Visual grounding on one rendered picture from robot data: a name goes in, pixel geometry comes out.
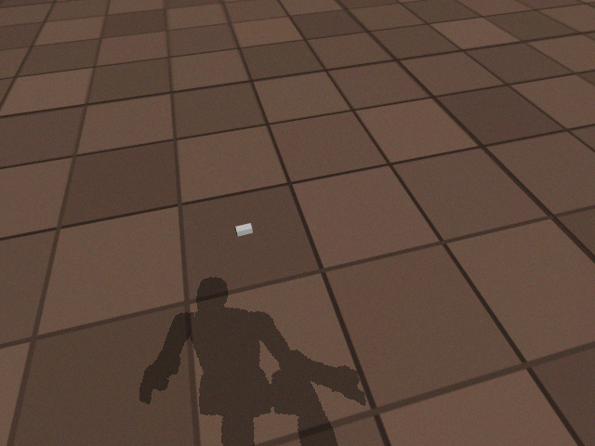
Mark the small box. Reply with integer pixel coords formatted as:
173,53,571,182
235,223,253,236

